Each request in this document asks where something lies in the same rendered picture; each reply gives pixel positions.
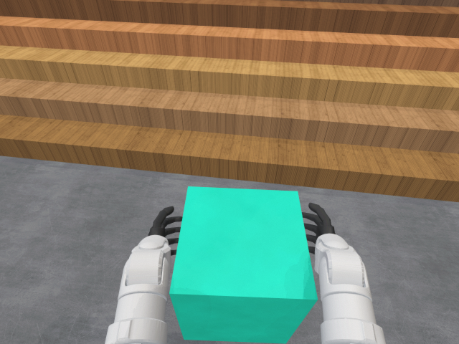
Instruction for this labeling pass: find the right robot hand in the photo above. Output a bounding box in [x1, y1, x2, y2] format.
[302, 203, 335, 254]

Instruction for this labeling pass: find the carton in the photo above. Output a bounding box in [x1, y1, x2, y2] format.
[169, 186, 318, 344]

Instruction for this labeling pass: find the robot left forearm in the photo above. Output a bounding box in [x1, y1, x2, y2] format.
[105, 235, 171, 344]

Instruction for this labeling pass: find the left robot hand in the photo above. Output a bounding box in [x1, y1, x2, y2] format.
[148, 206, 183, 256]

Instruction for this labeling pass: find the robot right forearm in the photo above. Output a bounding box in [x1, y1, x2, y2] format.
[314, 234, 386, 344]

